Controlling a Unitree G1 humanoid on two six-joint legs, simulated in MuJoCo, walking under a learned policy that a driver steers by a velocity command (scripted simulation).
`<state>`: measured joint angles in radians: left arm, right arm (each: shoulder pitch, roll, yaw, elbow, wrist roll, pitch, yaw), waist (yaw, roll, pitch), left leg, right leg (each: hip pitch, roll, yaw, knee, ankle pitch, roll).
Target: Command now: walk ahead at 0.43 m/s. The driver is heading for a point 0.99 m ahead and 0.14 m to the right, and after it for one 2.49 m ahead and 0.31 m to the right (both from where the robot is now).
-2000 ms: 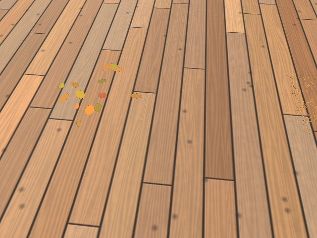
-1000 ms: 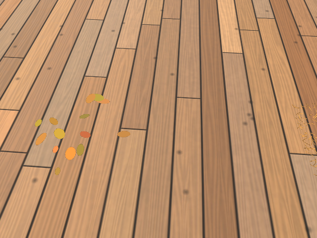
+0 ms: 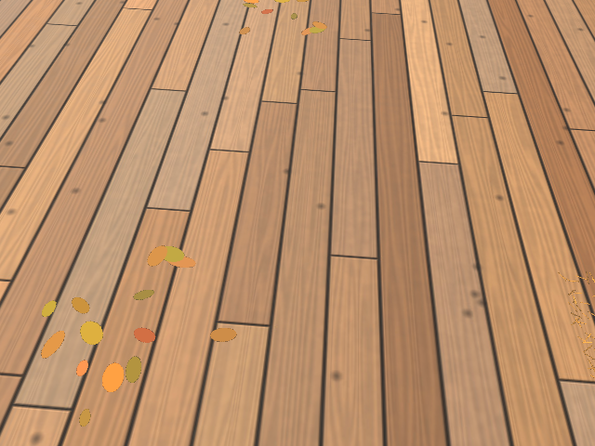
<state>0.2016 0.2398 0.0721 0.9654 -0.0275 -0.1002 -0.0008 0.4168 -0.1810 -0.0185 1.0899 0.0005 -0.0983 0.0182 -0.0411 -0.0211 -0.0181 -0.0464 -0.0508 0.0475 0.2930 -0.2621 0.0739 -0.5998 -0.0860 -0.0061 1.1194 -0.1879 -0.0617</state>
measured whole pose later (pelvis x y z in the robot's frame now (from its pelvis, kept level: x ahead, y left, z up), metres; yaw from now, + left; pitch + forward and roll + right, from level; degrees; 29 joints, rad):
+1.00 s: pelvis +0.55 +0.02 -0.01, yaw -2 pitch +2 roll +0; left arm 0.29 0.27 0.06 0.99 -0.04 -0.09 0.01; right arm 0.17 -0.23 -0.06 0.93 -0.01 -0.11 0.02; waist 0.00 -0.04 0.02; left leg -0.32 -0.01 0.10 0.44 -0.16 0.05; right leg -0.45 -0.04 0.05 1.19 -0.34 -0.06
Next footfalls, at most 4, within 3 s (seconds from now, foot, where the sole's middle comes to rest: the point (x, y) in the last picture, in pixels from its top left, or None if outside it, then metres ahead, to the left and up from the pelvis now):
0.30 right None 0.35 -0.14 -0.78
0.86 left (244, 401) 0.64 0.11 -0.78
1.36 right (335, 332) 0.83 -0.12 -0.78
1.82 left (253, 315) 0.88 0.09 -0.78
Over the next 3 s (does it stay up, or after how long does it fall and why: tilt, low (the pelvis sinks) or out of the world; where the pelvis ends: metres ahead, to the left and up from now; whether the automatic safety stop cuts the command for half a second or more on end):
stays up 0.98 -0.17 -0.01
